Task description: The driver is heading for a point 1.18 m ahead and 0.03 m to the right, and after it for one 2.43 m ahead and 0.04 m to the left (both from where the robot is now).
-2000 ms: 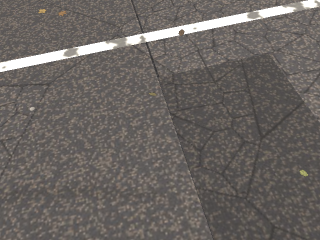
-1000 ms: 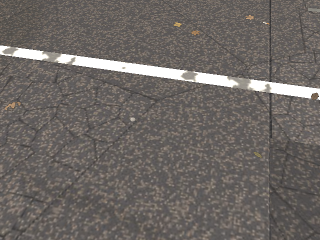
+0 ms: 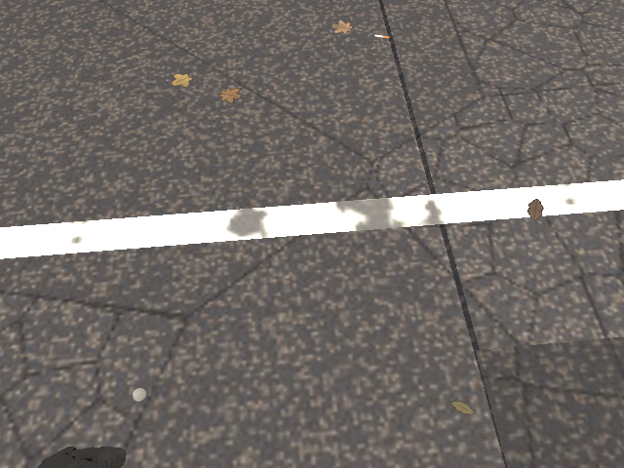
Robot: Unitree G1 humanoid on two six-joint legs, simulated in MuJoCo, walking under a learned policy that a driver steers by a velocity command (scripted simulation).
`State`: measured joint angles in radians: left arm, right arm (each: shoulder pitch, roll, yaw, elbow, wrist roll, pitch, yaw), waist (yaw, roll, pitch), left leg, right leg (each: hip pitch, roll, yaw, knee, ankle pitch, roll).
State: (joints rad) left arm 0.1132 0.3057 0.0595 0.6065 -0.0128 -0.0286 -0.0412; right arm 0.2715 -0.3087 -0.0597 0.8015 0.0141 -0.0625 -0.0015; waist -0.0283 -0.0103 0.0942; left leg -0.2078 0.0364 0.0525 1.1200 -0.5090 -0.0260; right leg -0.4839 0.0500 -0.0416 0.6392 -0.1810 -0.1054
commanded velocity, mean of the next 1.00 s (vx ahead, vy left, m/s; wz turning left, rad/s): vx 0.30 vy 0.00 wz -0.30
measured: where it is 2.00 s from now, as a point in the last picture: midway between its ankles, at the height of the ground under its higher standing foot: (392, 386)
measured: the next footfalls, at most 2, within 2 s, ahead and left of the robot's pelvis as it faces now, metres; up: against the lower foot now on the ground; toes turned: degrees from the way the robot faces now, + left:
left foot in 0.40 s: +0.30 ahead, +0.11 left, +0.00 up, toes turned -20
right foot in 0.80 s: +0.31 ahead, -0.16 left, +0.00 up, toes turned -18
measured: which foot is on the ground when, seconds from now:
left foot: up 0.00-0.38, down 0.40-0.82, up 0.84-1.00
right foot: down 0.00-0.40, up 0.42-0.78, down 0.80-1.00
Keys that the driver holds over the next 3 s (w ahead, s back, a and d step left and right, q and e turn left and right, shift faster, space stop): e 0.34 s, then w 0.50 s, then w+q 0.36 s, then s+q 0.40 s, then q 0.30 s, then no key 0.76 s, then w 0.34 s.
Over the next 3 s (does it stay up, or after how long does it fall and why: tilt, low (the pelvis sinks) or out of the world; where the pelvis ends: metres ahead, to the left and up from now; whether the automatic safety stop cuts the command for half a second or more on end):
stays up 0.65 -0.16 0.02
